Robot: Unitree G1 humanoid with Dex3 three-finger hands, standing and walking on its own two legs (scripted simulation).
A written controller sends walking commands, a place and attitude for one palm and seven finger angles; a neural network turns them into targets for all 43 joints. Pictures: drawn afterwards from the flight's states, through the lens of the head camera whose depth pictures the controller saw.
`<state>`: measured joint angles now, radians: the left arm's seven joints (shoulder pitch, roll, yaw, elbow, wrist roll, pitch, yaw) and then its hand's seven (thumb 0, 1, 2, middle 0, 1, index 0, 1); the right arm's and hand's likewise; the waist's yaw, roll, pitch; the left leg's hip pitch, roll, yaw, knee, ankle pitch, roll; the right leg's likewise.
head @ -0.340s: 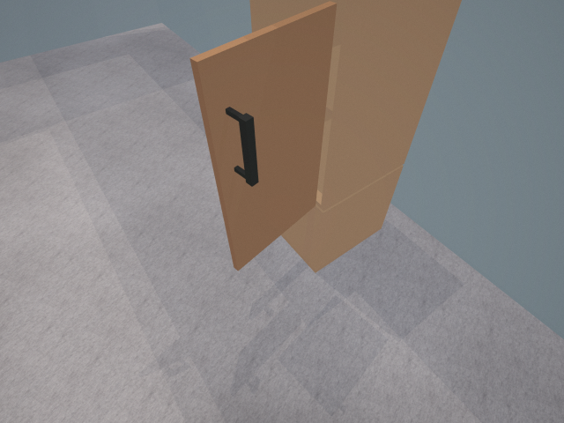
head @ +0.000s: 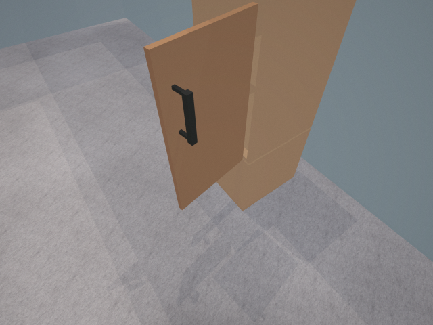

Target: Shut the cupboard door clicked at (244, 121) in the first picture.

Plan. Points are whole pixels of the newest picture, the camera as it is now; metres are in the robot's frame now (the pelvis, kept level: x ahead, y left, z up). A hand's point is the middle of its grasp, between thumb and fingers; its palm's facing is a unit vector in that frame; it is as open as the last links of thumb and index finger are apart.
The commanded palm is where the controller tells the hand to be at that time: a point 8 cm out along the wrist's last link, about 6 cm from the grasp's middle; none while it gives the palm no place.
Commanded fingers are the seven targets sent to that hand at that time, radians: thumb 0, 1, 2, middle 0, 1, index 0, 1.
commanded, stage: look at it before walking up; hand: left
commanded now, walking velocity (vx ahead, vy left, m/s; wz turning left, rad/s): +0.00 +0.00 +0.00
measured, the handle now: (184, 116) +0.56 +0.11 +0.07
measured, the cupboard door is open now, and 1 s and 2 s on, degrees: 100 100 100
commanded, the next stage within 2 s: walk to a spot facing it in 0.50 s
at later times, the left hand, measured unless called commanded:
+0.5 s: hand out of the picture +0.01 +0.16 -0.17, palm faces +0.04 -0.98 -0.20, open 7.4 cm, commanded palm none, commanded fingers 0.00 0.90 0.90 -0.20 -0.30 -0.20 -0.30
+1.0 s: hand out of the picture +0.04 +0.19 -0.19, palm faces -0.08 -0.98 -0.21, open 7.4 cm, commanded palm none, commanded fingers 0.00 0.90 0.90 -0.20 -0.30 -0.20 -0.30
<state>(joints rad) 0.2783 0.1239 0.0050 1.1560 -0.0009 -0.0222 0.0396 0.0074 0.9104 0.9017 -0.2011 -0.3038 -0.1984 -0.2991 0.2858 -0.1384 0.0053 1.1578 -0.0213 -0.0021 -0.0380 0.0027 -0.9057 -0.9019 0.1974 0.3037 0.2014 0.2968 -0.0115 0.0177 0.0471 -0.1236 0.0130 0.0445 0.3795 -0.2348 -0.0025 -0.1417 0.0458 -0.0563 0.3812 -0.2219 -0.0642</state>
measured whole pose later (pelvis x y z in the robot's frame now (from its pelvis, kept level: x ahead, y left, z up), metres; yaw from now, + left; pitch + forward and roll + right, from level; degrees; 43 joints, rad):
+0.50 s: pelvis +0.01 -0.01 +0.00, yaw +0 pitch -1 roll +0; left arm 0.27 0.14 0.01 1.15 0.00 -0.03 0.04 0.01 0.91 0.90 -0.20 -0.30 -0.20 -0.30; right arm 0.27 -0.16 0.00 1.15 -0.02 0.00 -0.04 0.00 -0.91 -0.90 0.20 0.30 0.20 0.30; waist -0.01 0.01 0.05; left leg -0.11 0.03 0.04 0.37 -0.24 -0.01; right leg -0.12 0.06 -0.06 0.36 -0.22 -0.07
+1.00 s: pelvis -0.01 +0.01 -0.01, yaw -9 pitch +0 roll +0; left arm 0.22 0.18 0.08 1.06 0.01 0.05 0.01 0.01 0.91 0.90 -0.20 -0.30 -0.20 -0.30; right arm 0.24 -0.17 -0.05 1.04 -0.03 0.02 -0.05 0.00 -0.90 -0.90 0.20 0.30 0.20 0.30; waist 0.00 -0.02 0.09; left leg -0.19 0.07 0.19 0.53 -0.33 0.01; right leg -0.34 0.08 0.03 0.72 -0.36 -0.04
